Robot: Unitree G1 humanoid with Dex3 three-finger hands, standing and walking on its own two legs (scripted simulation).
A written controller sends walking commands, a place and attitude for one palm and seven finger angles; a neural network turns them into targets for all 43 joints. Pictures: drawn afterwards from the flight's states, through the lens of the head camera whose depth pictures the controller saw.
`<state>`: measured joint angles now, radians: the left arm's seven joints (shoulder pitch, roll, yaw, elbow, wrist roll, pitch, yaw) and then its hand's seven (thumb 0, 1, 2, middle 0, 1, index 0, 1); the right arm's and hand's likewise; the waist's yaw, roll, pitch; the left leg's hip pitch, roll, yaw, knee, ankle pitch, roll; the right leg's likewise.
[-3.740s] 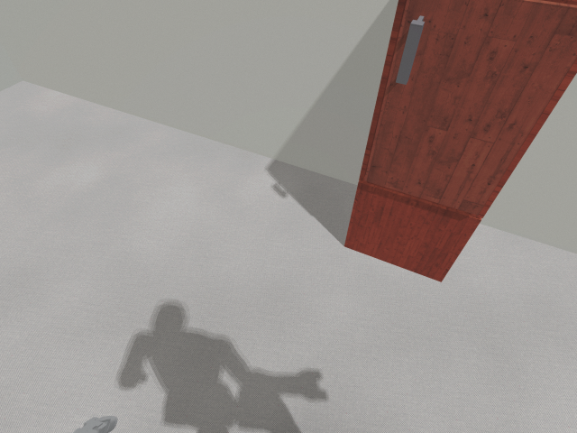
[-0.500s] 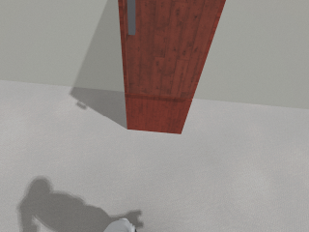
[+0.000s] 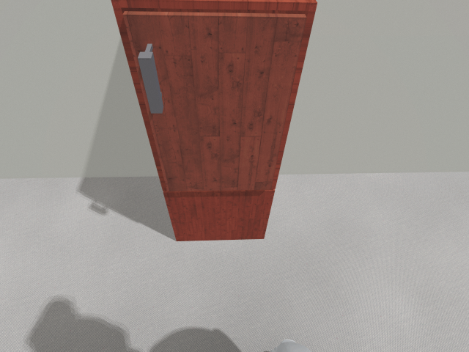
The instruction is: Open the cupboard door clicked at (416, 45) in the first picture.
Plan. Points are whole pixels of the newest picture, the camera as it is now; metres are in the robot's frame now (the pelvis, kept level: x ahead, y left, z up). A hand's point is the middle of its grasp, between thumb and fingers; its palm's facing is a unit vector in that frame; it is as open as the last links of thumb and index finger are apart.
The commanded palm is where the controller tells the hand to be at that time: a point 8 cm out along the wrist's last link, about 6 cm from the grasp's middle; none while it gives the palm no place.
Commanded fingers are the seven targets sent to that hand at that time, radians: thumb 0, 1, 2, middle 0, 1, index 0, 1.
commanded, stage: take the last steps up to it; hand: left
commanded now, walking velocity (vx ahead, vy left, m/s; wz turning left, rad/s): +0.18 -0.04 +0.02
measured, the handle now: (153, 79) +0.66 +0.20 +0.12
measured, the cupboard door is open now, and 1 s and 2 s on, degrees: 0 0 0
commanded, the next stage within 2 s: come to a stop and stand still in 0.06 s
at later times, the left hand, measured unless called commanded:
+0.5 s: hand out of the picture +0.14 +0.18 -0.20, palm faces +0.13 -0.97 -0.18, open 7.3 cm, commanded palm none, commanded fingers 0.00 0.90 0.90 -0.20 -0.30 -0.20 -0.30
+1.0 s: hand out of the picture +0.09 +0.17 -0.17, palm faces +0.05 -0.97 -0.24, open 7.4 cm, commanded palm none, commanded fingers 0.00 0.90 0.90 -0.20 -0.30 -0.20 -0.30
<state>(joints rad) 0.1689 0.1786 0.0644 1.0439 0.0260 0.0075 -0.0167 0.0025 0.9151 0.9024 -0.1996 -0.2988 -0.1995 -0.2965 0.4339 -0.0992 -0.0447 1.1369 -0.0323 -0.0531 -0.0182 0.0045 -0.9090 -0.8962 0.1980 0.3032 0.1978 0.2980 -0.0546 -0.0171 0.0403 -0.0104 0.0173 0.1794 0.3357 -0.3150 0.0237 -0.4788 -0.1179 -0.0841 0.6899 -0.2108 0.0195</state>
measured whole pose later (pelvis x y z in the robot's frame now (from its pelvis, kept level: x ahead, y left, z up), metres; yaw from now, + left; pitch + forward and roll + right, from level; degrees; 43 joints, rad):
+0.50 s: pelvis +0.12 +0.00 -0.02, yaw +3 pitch -1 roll -2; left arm 0.22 0.17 0.06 1.04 0.02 0.03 0.04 -0.01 0.91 0.90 -0.21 -0.30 -0.21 -0.30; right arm 0.14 -0.19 -0.07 0.99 -0.02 0.02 -0.02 0.01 -0.92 -0.90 0.19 0.30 0.19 0.30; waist 0.03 -0.02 0.09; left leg -0.37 0.04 0.10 0.63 -0.22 0.02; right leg -0.26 -0.08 -0.16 0.65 -0.36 0.02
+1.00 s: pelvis +0.06 -0.02 -0.01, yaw +1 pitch -1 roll +0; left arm 0.27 0.17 0.04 1.03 0.02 0.04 0.02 0.00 0.91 0.90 -0.20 -0.30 -0.20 -0.30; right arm 0.24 -0.18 -0.07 1.05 -0.02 0.06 -0.01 0.00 -0.91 -0.90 0.20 0.30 0.20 0.30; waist -0.02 0.02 0.01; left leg -0.36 0.03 0.12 0.47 -0.18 0.00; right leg -0.14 -0.04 -0.05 0.48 -0.31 0.00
